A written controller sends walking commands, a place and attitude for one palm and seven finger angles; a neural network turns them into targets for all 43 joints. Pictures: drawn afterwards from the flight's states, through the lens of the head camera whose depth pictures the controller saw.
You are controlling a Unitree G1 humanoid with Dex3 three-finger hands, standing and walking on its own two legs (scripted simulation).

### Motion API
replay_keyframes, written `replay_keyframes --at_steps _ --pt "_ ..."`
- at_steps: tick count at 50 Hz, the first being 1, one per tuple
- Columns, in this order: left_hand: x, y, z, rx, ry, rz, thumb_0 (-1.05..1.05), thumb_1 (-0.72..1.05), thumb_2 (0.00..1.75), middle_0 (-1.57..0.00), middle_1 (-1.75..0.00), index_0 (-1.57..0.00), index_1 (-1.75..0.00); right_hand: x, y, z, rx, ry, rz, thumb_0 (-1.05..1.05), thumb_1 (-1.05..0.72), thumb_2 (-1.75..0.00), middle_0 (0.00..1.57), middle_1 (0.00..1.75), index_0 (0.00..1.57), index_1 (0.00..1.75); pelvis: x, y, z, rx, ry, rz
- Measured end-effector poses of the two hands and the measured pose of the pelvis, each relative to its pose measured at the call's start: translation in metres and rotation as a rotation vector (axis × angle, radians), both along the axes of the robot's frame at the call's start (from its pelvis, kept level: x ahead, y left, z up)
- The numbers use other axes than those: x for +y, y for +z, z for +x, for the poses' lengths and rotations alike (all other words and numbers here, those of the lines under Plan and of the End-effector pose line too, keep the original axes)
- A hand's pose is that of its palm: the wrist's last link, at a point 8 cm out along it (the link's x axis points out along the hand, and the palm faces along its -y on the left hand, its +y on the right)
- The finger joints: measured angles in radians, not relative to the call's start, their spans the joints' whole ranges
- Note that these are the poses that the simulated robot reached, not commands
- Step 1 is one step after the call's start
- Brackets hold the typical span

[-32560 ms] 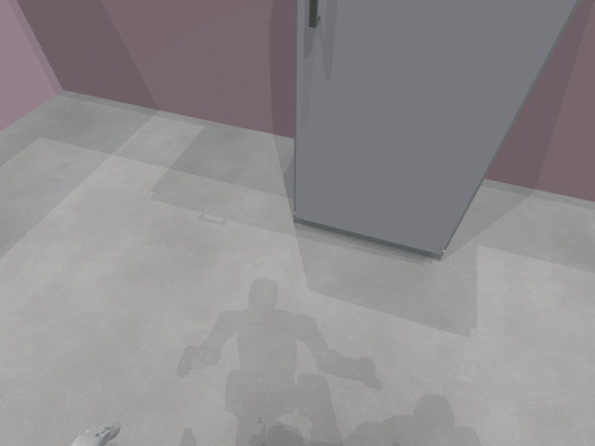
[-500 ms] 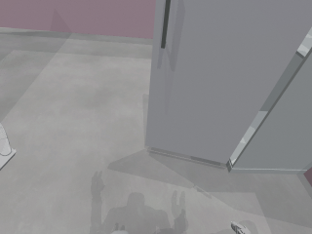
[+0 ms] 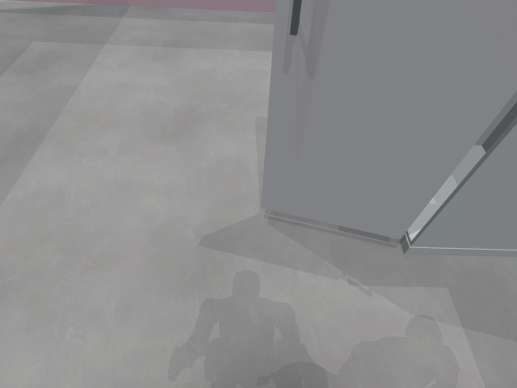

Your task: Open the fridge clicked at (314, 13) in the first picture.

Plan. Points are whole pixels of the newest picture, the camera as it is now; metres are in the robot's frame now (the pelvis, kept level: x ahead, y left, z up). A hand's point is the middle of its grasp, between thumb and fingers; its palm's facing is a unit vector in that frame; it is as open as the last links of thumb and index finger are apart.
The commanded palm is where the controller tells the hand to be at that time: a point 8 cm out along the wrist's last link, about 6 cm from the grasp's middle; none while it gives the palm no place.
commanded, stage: let the arm hang, fingers relaxed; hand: left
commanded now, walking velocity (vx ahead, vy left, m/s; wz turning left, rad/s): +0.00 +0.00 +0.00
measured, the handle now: out of the picture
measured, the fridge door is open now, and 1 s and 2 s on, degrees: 76 76 76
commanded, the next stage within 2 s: look to check the result in 0.66 s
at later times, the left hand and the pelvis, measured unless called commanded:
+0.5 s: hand out of the picture +0.05 +0.18 -0.16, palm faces -0.04 -0.98 -0.19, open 7.3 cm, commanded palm none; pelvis +0.02 +0.01 +0.02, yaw -3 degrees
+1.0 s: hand out of the picture +0.08 +0.21 -0.15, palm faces -0.05 -0.96 -0.27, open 7.4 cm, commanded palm none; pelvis +0.02 +0.00 +0.02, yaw -2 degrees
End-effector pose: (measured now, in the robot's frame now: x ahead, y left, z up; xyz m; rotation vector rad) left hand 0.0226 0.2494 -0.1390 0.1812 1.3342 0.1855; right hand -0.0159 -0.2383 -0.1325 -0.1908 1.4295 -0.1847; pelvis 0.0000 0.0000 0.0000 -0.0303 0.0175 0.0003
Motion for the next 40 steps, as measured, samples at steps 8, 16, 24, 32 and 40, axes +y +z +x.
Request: replay_keyframes --at_steps 8,16,24,32,40 --pt "0.011 0.016 -0.014 0.117 -0.010 0.015 0.00 0.93 0.90 -0.20 -0.30 -0.20 -0.29 0.034 0.005 -0.006 0.051 -0.030 0.070 0.01 -0.91 -0.90 0.20 0.30 0.20 0.30 0.007 0.017 0.010 -0.013 -0.022 0.027" --pt "-0.008 0.014 0.010 0.061 -0.042 -0.026 0.01 0.91 0.90 -0.19 -0.30 -0.20 -0.29 0.034 0.002 0.018 -0.009 -0.033 0.071 0.02 -0.93 -0.90 0.20 0.30 0.20 0.30 0.010 0.019 0.013 -0.032 -0.033 0.030" --pt "-0.016 0.013 0.028 0.020 -0.064 -0.043 0.01 0.93 0.90 -0.20 -0.30 -0.20 -0.29 0.021 0.007 0.032 -0.062 -0.039 0.044 0.01 -0.92 -0.90 0.20 0.30 0.20 0.30 0.008 0.020 0.016 -0.038 -0.044 0.031" --pt "-0.012 0.015 0.033 0.012 -0.071 -0.029 0.01 0.91 0.90 -0.20 -0.30 -0.20 -0.29 0.013 0.009 0.033 -0.057 -0.038 0.034 0.01 -0.91 -0.90 0.20 0.30 0.20 0.30 0.006 0.021 0.017 -0.041 -0.046 0.030" --pt "-0.002 0.018 0.034 0.023 -0.075 -0.003 0.01 0.91 0.90 -0.20 -0.30 -0.20 -0.29 0.000 0.011 0.032 -0.041 -0.035 0.016 0.01 -0.91 -0.90 0.20 0.30 0.20 0.30 0.003 0.021 0.018 -0.040 -0.046 0.030"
